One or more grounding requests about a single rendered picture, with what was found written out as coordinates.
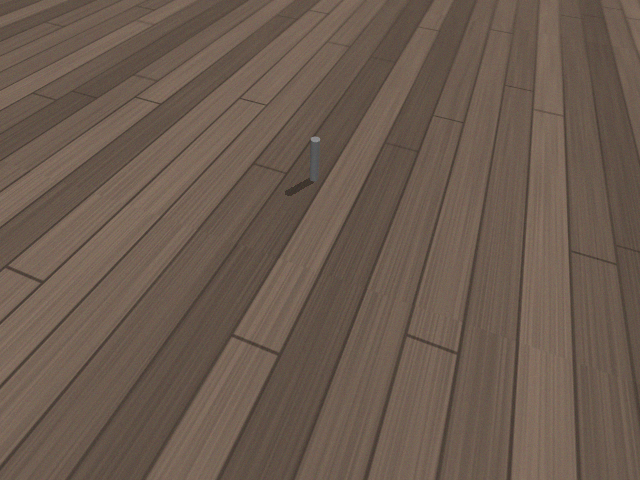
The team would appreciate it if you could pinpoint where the can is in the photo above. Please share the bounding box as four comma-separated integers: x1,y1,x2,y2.
310,137,320,182

